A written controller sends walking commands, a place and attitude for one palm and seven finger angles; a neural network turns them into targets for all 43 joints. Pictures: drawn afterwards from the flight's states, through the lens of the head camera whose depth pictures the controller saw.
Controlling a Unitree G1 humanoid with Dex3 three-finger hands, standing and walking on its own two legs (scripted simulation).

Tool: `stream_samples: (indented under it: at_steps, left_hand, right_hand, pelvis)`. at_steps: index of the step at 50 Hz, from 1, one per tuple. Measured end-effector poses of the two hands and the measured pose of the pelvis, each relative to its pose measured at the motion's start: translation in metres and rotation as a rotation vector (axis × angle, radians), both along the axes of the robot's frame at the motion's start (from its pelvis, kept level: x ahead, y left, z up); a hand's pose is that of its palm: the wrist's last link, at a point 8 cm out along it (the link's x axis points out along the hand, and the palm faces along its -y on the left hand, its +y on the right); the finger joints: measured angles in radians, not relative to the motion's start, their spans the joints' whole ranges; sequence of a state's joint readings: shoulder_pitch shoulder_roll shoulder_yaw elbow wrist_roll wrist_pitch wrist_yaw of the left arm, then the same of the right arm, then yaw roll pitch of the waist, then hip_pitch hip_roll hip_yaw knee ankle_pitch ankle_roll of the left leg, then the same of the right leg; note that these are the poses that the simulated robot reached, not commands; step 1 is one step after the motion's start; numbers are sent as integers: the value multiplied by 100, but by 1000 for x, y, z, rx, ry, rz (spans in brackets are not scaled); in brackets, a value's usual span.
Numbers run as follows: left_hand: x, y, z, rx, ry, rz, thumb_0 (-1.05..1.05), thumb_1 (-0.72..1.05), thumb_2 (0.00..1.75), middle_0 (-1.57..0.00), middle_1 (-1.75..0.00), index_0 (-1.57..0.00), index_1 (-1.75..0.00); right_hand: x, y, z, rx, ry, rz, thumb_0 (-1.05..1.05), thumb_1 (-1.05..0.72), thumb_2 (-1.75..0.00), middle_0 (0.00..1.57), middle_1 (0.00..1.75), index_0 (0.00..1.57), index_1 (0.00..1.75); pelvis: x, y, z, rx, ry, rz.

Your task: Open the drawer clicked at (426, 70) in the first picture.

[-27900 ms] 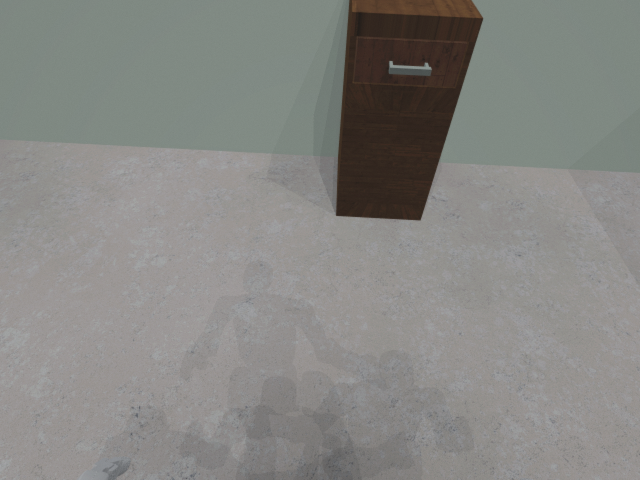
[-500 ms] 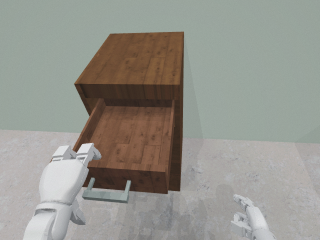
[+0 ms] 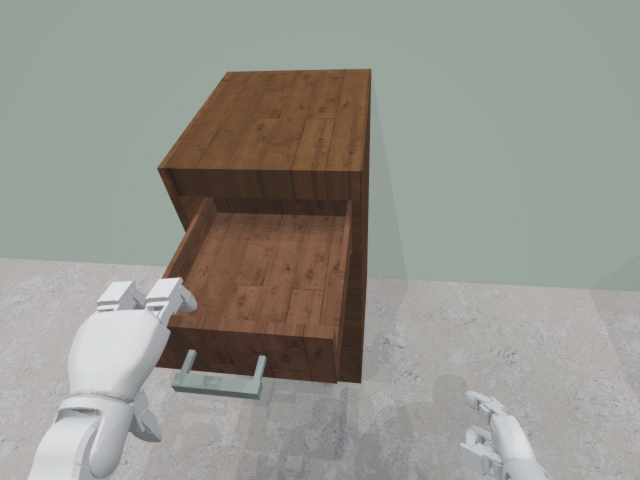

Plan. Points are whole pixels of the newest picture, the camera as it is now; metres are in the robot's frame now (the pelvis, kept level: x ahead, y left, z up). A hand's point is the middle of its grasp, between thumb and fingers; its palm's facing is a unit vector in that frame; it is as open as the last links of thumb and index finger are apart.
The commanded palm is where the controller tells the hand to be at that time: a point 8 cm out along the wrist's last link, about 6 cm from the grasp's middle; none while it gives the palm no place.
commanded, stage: draw the hand back to the body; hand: left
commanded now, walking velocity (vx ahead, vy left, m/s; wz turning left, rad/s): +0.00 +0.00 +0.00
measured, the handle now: (221, 372) +0.26 +0.21 -0.06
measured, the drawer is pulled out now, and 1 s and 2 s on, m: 0.29 0.29 0.29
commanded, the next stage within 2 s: step back with the hand held close in 1.36 s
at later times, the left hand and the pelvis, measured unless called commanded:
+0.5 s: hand (151, 354) +0.20 +0.22 +0.12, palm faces +0.26 -0.81 -0.53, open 13.6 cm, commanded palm +0.15 +0.26 +0.16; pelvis +0.00 +0.01 +0.00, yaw +1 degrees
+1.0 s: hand (119, 326) +0.20 +0.24 +0.16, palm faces +0.39 -0.82 -0.41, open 10.0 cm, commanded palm +0.15 +0.28 +0.18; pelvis +0.03 +0.00 +0.01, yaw +1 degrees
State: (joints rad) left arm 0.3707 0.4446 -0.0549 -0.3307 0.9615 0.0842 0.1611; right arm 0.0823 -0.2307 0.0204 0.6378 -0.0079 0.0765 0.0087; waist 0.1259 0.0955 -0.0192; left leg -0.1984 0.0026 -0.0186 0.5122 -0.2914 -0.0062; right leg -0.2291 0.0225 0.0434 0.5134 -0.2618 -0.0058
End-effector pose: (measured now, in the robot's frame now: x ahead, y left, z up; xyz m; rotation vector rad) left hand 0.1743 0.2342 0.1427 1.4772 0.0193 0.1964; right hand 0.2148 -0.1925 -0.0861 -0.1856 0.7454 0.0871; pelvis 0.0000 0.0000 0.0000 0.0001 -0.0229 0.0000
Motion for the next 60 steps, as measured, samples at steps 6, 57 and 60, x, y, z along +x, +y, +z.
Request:
stream_samples:
  at_steps: [6,57,60]
  left_hand:
    - [-3,10,3,-23,31,38,-1,-49,31,-31,-120,-32,-120]
    - [-12,49,38,-953,-369,37,0,56,76,-23,-52,-24,-52]
    - [-13,49,34,-964,-364,48,0,66,80,-22,-45,-23,-45]
  right_hand:
    - [-1,0,2,-3,-7,-6,1,-91,-90,20,30,20,30]
    - [8,-11,19,-44,-157,-96,1,-90,-90,20,30,20,30]
    - [11,-10,20,-38,-161,-91,1,-90,-90,20,30,20,30]
  pelvis:
    - [-3,2,2,1,-10,5]
    - [29,1,5,-10,-5,25]
    - [29,0,5,-8,-3,27]
